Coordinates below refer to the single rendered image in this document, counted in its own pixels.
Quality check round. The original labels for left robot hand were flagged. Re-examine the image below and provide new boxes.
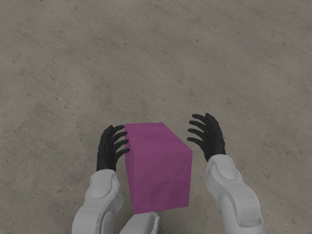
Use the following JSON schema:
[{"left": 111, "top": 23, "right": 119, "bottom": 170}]
[{"left": 97, "top": 125, "right": 131, "bottom": 172}]

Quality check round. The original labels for robot right forearm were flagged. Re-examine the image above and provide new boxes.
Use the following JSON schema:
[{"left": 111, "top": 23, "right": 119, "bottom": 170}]
[{"left": 205, "top": 154, "right": 266, "bottom": 234}]

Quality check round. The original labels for robot left forearm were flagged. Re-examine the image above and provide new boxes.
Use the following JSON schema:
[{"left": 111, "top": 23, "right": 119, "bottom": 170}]
[{"left": 71, "top": 169, "right": 124, "bottom": 234}]

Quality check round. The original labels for left robot thigh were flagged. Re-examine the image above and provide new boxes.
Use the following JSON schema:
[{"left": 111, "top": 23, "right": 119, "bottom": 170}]
[{"left": 119, "top": 212, "right": 160, "bottom": 234}]

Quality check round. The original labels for carton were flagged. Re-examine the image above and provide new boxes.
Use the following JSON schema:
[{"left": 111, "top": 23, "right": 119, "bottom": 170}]
[{"left": 125, "top": 122, "right": 193, "bottom": 215}]

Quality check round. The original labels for right robot hand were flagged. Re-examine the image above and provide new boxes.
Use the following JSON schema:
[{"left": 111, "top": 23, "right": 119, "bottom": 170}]
[{"left": 187, "top": 113, "right": 226, "bottom": 162}]

